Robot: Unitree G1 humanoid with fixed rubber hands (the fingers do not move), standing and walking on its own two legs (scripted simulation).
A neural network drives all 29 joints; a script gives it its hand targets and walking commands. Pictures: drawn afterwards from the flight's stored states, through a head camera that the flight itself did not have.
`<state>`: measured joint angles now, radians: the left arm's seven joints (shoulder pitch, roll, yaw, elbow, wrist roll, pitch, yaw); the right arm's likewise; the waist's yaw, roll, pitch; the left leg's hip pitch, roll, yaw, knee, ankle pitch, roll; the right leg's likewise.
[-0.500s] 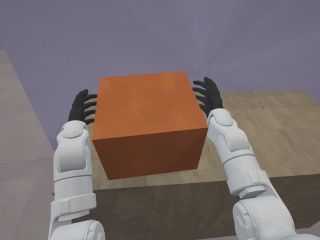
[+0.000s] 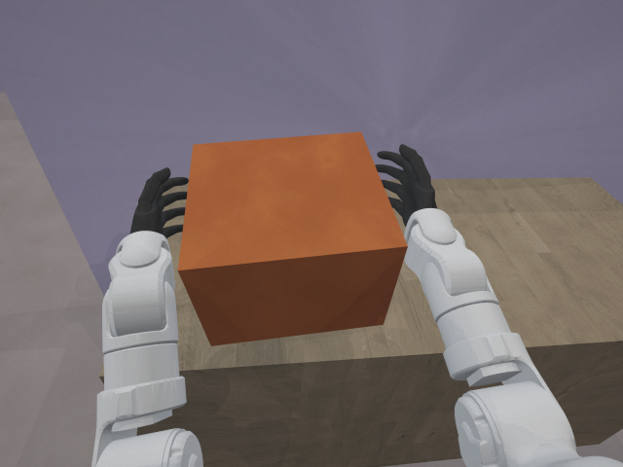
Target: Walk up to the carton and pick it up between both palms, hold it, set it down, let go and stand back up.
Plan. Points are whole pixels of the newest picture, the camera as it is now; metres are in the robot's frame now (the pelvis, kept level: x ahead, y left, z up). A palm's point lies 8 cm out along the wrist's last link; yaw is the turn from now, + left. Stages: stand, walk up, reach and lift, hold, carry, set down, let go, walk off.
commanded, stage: hold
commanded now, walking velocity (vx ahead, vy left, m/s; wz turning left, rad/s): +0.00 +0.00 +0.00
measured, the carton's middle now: (288, 235) +0.39 +0.02 +0.13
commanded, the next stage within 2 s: set down in 0.82 s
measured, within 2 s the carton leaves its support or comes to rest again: neither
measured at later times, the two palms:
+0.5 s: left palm (149, 238) +0.34 +0.18 +0.17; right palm (416, 213) +0.36 -0.14 +0.19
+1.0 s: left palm (152, 241) +0.34 +0.18 +0.17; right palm (419, 221) +0.35 -0.15 +0.18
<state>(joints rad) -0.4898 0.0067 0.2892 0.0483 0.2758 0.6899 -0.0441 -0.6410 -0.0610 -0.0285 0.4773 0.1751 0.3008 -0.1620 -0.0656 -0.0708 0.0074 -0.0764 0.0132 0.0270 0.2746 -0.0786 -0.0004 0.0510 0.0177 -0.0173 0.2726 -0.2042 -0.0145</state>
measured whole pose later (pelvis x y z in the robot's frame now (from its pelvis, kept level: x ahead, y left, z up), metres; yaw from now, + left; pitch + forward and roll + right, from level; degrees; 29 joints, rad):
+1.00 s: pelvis +0.00 +0.00 +0.00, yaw +1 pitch -8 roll +0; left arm -0.45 -0.01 0.28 0.03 0.29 0.66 -0.05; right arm -0.58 -0.04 -0.04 0.45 0.16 0.27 -0.16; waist -0.08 -0.06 0.02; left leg -0.06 0.01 0.02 0.28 -0.08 0.00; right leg 0.07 0.01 -0.03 0.28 -0.21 -0.01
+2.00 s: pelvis +0.02 -0.01 +0.00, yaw +0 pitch -4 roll +0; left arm -0.59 -0.02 0.38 0.56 0.31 0.22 -0.04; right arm -0.64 0.03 -0.29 0.82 -0.13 -0.12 -0.09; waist 0.00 -0.07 0.04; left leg -0.09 0.02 0.03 0.26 -0.09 -0.02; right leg 0.03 0.02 -0.02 0.27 -0.22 -0.02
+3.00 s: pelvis +0.04 -0.01 +0.00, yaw -2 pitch +11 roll +1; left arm -0.74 0.03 0.48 1.00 0.28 -0.11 0.00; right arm -0.75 0.06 -0.55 0.96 -0.38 -0.26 -0.04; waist 0.03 -0.05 -0.08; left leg -0.36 0.04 0.07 0.26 -0.08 -0.02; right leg -0.27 0.03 0.01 0.31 -0.22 -0.03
